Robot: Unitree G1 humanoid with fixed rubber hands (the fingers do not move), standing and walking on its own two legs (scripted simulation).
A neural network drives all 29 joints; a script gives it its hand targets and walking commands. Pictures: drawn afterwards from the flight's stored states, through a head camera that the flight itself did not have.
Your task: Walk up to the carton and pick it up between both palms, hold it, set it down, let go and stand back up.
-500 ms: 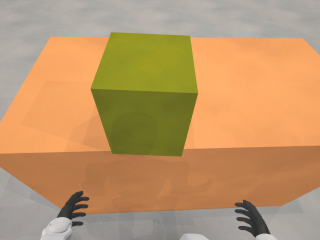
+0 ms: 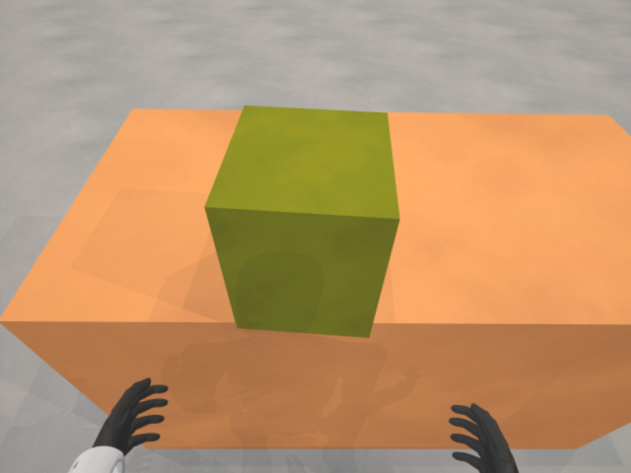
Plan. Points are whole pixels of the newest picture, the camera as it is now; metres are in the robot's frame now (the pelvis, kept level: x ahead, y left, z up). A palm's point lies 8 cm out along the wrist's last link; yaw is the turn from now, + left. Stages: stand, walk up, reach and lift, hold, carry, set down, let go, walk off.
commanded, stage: reach and lift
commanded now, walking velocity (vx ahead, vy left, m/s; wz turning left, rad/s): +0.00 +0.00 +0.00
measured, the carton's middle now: (308, 225) +0.43 +0.02 +0.08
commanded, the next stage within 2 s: none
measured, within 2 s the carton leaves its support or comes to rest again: neither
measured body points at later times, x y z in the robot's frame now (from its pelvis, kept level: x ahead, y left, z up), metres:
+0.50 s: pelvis +0.01 +0.03 +0.00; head +0.01 +0.04 +0.45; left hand +0.21 +0.27 +0.02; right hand +0.21 -0.17 +0.01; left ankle -0.06 +0.13 -0.74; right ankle +0.04 -0.12 -0.74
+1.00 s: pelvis -0.01 +0.01 +0.00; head +0.00 +0.02 +0.45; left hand +0.26 +0.25 +0.07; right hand +0.27 -0.16 +0.07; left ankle -0.06 +0.13 -0.74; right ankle +0.04 -0.12 -0.74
